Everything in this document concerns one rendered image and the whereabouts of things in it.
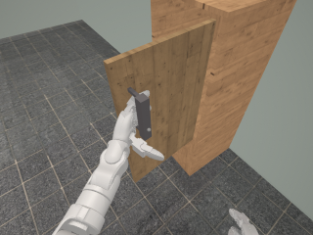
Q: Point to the robot left hand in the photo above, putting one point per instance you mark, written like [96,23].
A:
[126,123]

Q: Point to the handle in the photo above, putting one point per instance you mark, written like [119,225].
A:
[143,111]

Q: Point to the robot left forearm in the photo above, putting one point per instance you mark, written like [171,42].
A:
[87,215]

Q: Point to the robot right hand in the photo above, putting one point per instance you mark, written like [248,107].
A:
[243,222]

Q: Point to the cupboard door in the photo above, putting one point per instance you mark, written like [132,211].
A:
[173,69]

